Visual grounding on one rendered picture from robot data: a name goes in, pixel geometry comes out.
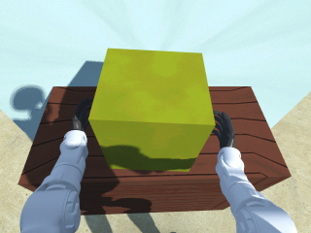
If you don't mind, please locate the robot left hand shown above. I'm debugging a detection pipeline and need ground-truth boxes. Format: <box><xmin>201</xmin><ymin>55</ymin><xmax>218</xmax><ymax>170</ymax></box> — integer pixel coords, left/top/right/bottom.
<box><xmin>70</xmin><ymin>97</ymin><xmax>94</xmax><ymax>133</ymax></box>

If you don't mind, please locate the right robot forearm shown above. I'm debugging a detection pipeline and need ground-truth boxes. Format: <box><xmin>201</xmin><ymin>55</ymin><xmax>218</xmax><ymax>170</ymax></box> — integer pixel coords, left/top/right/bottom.
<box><xmin>215</xmin><ymin>147</ymin><xmax>297</xmax><ymax>233</ymax></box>

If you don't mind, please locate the carton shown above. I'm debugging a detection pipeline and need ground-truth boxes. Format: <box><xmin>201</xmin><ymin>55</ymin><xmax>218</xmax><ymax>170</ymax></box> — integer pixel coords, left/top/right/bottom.
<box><xmin>88</xmin><ymin>48</ymin><xmax>216</xmax><ymax>172</ymax></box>

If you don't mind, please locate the right robot upper arm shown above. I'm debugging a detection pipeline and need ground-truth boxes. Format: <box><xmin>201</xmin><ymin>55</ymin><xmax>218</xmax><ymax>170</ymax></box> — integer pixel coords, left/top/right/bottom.
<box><xmin>235</xmin><ymin>207</ymin><xmax>296</xmax><ymax>233</ymax></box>

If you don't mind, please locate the robot right hand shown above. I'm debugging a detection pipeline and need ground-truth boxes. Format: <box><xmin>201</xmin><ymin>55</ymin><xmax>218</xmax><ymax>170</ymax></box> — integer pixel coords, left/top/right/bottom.
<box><xmin>212</xmin><ymin>111</ymin><xmax>236</xmax><ymax>149</ymax></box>

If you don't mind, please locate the pedestal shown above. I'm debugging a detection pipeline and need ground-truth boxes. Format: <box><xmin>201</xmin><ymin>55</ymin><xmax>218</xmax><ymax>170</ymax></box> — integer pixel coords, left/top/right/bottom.
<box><xmin>18</xmin><ymin>86</ymin><xmax>292</xmax><ymax>216</ymax></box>

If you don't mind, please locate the left robot upper arm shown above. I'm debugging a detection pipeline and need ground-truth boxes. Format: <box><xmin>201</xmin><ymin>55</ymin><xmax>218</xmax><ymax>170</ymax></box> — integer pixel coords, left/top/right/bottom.
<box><xmin>20</xmin><ymin>189</ymin><xmax>81</xmax><ymax>233</ymax></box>

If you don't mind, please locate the left robot forearm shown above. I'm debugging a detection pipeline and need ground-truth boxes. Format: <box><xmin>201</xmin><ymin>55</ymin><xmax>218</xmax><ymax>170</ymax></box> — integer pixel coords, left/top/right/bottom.
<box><xmin>19</xmin><ymin>130</ymin><xmax>88</xmax><ymax>232</ymax></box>

